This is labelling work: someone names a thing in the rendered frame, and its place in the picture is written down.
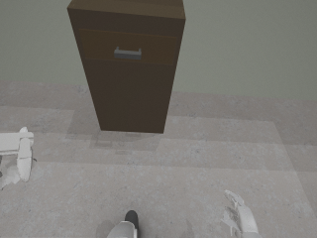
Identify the right robot hand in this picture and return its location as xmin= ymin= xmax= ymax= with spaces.
xmin=220 ymin=189 xmax=259 ymax=238

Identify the left robot thigh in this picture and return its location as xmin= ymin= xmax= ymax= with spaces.
xmin=107 ymin=223 xmax=138 ymax=238

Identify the left robot hand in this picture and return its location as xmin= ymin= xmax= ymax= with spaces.
xmin=0 ymin=127 xmax=37 ymax=193

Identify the cabinet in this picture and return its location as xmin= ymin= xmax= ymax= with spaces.
xmin=66 ymin=0 xmax=186 ymax=134

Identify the left robot shin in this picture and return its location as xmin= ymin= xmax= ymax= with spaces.
xmin=119 ymin=221 xmax=136 ymax=229

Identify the drawer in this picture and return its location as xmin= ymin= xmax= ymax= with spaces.
xmin=78 ymin=29 xmax=176 ymax=64

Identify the handle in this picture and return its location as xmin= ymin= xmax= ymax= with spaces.
xmin=114 ymin=47 xmax=142 ymax=60

